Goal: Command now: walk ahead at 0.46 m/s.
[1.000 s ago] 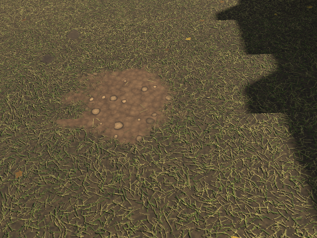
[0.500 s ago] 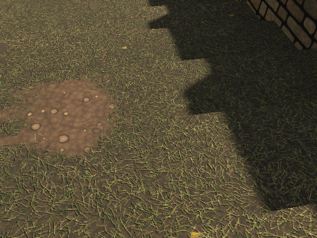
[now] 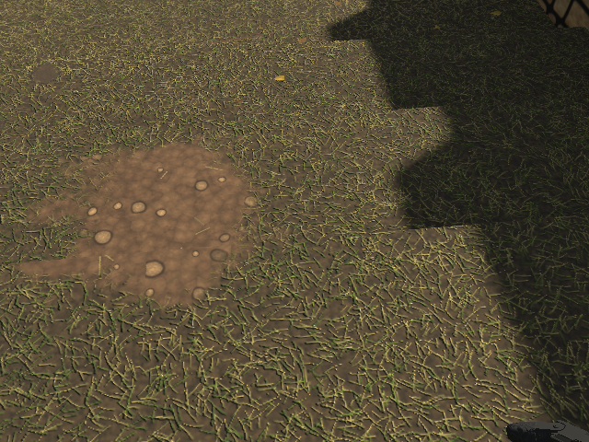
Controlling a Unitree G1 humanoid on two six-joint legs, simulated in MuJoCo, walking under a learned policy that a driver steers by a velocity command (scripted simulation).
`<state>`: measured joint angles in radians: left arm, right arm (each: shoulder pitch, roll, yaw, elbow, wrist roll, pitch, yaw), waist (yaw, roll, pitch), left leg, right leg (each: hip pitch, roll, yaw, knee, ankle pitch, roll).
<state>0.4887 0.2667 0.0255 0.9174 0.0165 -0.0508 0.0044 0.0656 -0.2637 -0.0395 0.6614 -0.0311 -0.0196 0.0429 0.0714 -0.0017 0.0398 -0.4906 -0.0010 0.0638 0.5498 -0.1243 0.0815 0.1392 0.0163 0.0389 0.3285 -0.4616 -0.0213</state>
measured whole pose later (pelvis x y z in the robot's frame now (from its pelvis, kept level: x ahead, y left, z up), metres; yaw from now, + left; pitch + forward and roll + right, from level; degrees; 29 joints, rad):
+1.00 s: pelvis +0.59 -0.10 -0.14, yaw +3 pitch +0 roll -2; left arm 0.39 0.18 0.04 1.03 0.03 -0.09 -0.01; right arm 0.17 -0.23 -0.04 0.91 -0.04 -0.01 0.01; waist 0.00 0.06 0.08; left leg -0.70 0.07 -0.02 1.12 -0.16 0.04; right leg -0.23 0.04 -0.15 0.51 -0.28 -0.07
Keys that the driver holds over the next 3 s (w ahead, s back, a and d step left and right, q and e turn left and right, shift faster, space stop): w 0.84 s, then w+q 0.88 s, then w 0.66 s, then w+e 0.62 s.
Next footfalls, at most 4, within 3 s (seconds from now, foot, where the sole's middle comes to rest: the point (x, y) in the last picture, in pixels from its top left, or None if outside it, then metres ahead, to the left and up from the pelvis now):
0.74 right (393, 399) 0.63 -0.18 -0.91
1.22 left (315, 321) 0.83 0.02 -0.91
1.70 right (356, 255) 1.06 -0.09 -0.91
2.22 left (241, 226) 1.27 0.30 -1.07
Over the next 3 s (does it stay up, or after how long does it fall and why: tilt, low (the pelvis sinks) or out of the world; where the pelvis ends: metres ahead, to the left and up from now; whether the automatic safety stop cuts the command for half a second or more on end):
stays up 1.56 0.33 -0.28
